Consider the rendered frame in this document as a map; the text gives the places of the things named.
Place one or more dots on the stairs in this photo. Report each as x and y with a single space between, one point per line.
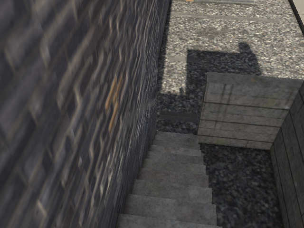
172 189

